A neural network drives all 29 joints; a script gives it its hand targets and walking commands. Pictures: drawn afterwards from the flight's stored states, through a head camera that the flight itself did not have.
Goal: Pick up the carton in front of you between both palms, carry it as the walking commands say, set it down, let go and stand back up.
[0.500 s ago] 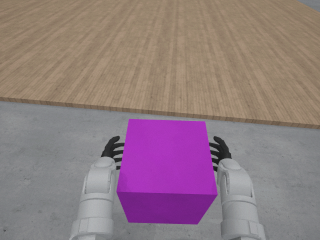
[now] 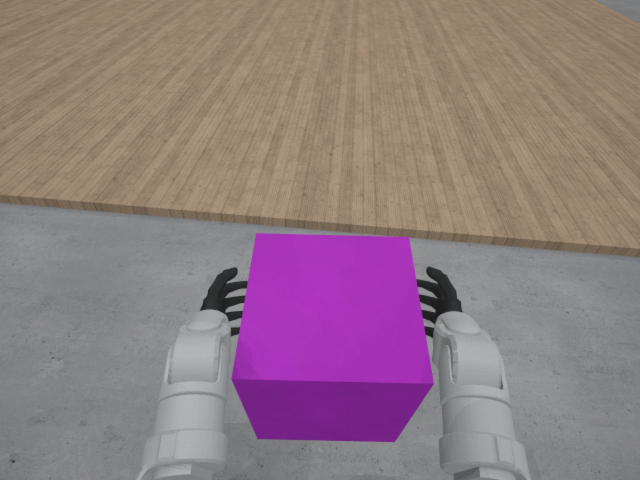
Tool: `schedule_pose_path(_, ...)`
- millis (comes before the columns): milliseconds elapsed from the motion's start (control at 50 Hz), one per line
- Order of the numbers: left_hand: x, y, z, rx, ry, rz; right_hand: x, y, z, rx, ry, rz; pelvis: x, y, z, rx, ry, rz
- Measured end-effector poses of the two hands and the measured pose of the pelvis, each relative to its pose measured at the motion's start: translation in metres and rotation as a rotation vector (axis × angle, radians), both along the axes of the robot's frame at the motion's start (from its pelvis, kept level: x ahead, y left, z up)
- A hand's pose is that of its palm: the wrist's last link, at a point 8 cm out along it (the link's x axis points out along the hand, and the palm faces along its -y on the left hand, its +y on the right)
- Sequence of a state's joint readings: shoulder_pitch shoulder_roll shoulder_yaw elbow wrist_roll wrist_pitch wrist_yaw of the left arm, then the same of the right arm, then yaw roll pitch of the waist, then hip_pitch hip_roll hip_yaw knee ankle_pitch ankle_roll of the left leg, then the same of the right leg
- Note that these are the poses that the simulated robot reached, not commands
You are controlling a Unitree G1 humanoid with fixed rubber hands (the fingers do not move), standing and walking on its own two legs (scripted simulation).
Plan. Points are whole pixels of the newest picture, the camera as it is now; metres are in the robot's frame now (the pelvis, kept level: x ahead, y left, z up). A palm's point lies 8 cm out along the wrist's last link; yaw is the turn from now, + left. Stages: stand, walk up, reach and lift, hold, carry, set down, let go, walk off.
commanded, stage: hold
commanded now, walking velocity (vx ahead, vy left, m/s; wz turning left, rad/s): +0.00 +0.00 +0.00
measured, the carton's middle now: (329, 343) +0.31 +0.00 -0.02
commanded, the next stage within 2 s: carry in 0.20 s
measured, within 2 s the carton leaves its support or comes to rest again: neither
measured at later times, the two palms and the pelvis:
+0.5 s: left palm (240, 283) +0.34 +0.13 +0.07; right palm (464, 290) +0.34 -0.17 +0.08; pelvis +0.06 -0.02 -0.01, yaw +0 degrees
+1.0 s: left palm (265, 173) +0.58 +0.12 +0.09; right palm (435, 183) +0.57 -0.17 +0.09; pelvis +0.31 -0.01 +0.00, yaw -1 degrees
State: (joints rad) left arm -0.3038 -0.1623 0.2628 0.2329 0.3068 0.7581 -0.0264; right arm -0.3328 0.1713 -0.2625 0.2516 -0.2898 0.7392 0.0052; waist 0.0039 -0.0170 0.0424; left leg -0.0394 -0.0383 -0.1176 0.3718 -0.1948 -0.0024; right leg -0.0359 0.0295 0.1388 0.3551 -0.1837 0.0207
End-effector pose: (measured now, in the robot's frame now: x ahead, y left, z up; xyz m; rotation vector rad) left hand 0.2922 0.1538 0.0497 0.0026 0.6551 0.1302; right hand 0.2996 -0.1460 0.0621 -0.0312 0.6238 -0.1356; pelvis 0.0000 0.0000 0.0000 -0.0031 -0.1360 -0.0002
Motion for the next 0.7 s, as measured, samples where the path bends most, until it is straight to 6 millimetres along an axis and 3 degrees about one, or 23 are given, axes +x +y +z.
schedule_pose_path(260, 0.003, -0.001, 0.003, 0.007, -0.008, 0.008, 0.004, -0.001, 0.0, 0.003, -0.008, 0.007, 0.005, -0.003, -0.002, 0.004, 0.044, -0.01)
schedule_pose_path(380, 0.02, -0.01, 0.012, 0.021, -0.038, -0.002, 0.018, -0.01, 0.006, 0.015, -0.036, 0.0, 0.022, -0.012, -0.007, 0.004, 0.134, -0.035)
schedule_pose_path(520, 0.051, -0.028, 0.025, -0.022, -0.011, 0.024, 0.048, -0.028, 0.019, 0.036, -0.012, -0.024, 0.064, -0.023, -0.003, 0.008, 0.199, 0.009)
schedule_pose_path(620, 0.082, -0.015, 0.032, -0.023, 0.018, 0.048, 0.084, -0.015, 0.024, 0.072, 0.019, -0.024, 0.104, -0.014, 0.001, 0.027, 0.231, 0.013)
schedule_pose_path(700, 0.116, 0.001, 0.03, -0.042, -0.016, 0.057, 0.119, 0.002, 0.023, 0.062, -0.016, -0.017, 0.145, 0.001, -0.014, 0.03, 0.219, -0.006)
